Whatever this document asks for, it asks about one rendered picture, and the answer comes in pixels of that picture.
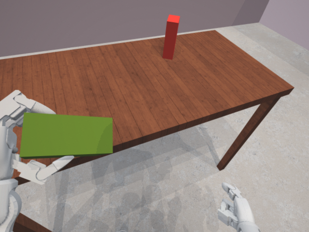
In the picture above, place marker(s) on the table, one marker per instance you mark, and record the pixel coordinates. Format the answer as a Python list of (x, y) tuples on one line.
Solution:
[(146, 95)]

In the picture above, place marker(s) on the sponge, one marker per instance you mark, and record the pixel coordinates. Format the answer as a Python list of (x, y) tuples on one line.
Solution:
[(56, 136)]

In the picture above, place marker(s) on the robot right forearm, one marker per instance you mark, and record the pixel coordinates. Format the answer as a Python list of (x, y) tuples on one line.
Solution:
[(247, 227)]

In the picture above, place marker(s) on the robot right hand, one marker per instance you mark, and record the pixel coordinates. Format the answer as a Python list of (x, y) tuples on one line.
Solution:
[(233, 214)]

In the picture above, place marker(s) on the robot left hand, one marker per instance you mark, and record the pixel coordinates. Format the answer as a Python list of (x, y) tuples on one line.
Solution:
[(12, 109)]

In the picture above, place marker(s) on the robot left forearm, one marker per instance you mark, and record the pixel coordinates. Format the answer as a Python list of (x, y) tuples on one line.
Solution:
[(10, 204)]

